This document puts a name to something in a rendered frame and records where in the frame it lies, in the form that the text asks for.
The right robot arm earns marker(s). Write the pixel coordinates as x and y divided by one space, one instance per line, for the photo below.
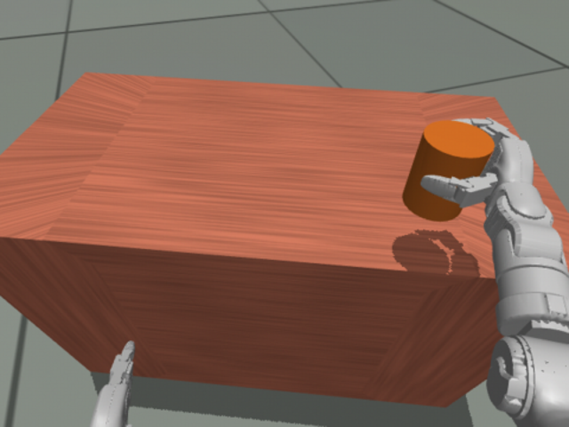
529 373

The right robot hand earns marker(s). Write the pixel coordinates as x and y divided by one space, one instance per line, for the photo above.
512 160

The left robot hand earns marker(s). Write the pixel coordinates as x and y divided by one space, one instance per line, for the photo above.
112 405

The can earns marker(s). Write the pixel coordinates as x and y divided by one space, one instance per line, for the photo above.
449 149

